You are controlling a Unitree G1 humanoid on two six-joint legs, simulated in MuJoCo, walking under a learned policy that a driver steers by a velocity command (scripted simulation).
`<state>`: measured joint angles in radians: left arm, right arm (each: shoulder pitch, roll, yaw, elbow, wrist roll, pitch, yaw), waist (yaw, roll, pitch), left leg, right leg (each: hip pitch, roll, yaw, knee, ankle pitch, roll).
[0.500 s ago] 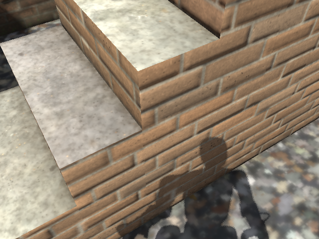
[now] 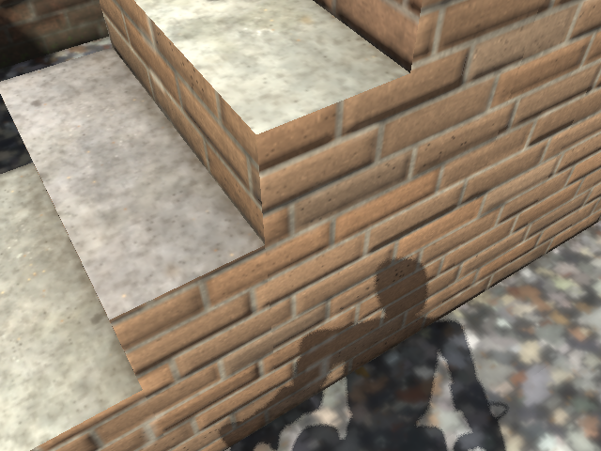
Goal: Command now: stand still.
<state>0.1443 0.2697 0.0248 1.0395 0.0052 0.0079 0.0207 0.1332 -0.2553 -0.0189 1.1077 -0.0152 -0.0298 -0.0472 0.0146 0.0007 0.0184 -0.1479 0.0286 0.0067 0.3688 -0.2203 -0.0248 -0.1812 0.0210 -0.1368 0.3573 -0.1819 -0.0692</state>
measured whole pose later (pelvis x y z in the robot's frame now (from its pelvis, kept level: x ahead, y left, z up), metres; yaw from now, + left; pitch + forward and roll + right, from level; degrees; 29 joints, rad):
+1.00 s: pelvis +0.01 -0.05 -0.01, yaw +1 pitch +0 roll +0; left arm 0.19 0.22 0.01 0.98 0.00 -0.02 0.02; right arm 0.16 -0.27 -0.03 1.05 0.00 -0.03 -0.05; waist 0.00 0.03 0.01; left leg -0.30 0.06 -0.02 0.71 -0.44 -0.08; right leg -0.26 0.00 -0.01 0.51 -0.25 0.00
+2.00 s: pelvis +0.12 -0.28 +0.00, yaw +0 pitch -1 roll -3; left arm 0.23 0.35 0.07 0.72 0.04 0.07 -0.03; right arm 0.34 -0.31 -0.03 0.93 -0.01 -0.04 -0.12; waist -0.01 -0.08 0.07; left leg -0.20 0.08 0.09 0.50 -0.27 0.01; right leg -0.51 0.11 0.17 1.09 -0.29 0.01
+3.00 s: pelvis +0.31 -0.67 -0.01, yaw -1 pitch -1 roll +0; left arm 0.22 0.31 0.03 0.62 0.02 0.04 -0.09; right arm 0.38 -0.40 -0.08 0.81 0.01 0.00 -0.11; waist -0.02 -0.03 0.07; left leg -0.12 0.19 0.07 0.39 -0.25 -0.09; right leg -0.28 -0.05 0.07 0.49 -0.21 0.01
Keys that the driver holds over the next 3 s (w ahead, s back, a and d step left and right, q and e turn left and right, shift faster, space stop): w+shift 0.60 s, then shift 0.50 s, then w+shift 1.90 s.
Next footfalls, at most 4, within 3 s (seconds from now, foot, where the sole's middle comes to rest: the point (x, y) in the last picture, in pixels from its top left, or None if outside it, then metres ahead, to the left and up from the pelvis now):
0.82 right None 0.07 -0.17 -0.78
1.50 right None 0.15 -0.30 -0.78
1.82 left None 0.16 -0.17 -0.78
2.26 right None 0.25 -0.56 -0.78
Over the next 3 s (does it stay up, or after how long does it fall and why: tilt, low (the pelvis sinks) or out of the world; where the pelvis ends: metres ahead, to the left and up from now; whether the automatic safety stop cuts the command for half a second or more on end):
stays up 0.31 -0.67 -0.01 its command is cut before an obstacle from the start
